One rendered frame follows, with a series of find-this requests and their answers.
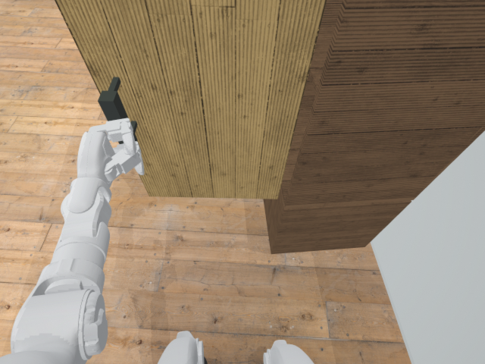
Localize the handle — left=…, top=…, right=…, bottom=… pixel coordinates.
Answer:
left=98, top=77, right=137, bottom=144

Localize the robot left forearm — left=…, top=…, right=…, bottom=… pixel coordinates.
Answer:
left=11, top=177, right=111, bottom=353

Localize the robot left hand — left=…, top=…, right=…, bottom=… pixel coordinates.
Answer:
left=77, top=118, right=144, bottom=188

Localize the robot left upper arm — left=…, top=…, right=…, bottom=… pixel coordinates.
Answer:
left=0, top=289, right=108, bottom=364

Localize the robot left shin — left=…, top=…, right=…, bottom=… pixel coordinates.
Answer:
left=177, top=331, right=193, bottom=338

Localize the right robot thigh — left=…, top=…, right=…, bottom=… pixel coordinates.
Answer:
left=264, top=344, right=314, bottom=364

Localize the cupboard door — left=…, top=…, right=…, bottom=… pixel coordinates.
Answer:
left=55, top=0, right=327, bottom=199

